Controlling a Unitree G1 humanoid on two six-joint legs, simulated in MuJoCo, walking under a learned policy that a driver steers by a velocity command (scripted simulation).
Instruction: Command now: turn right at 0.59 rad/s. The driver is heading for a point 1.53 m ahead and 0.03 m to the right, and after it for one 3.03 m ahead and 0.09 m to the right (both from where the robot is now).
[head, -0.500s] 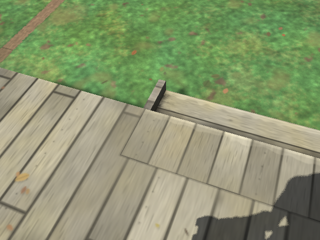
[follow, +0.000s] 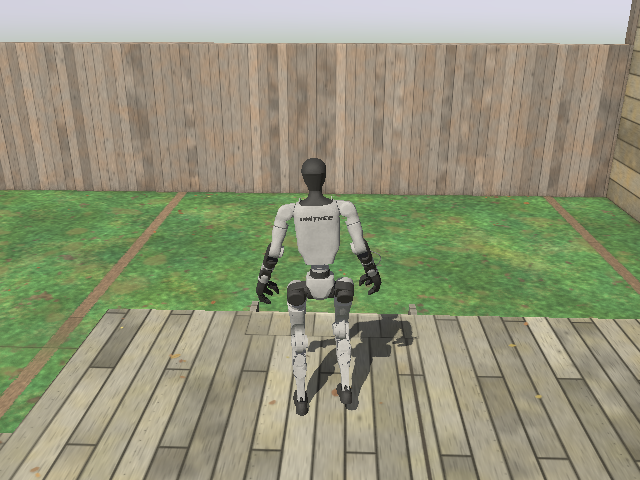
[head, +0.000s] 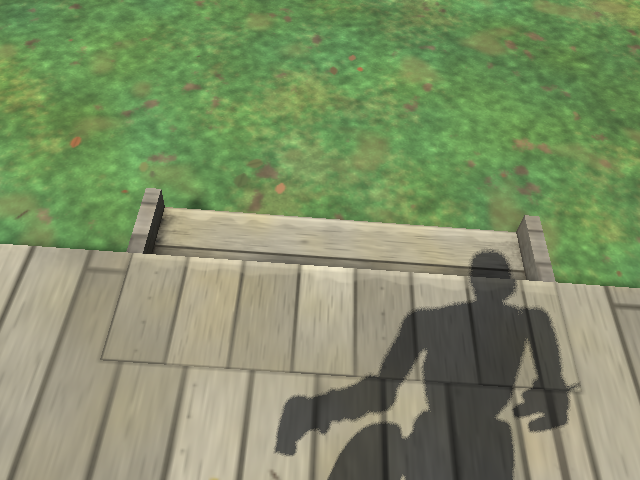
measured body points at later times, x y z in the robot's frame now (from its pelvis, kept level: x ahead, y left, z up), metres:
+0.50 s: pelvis +0.05 -0.05 +0.00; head +0.06 -0.07 +0.45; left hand +0.16 +0.21 -0.11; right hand +0.10 -0.35 -0.12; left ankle +0.16 +0.07 -0.69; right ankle -0.03 -0.11 -0.74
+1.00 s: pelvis +0.32 -0.02 +0.00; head +0.35 -0.01 +0.45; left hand +0.45 +0.23 -0.12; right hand +0.34 -0.30 -0.12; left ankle +0.28 +0.03 -0.74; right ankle +0.40 -0.20 -0.67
